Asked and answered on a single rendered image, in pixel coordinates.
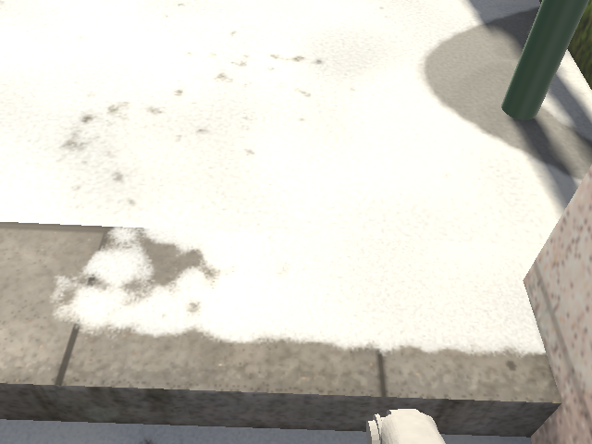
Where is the robot right thigh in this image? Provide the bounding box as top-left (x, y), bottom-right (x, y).
top-left (366, 409), bottom-right (446, 444)

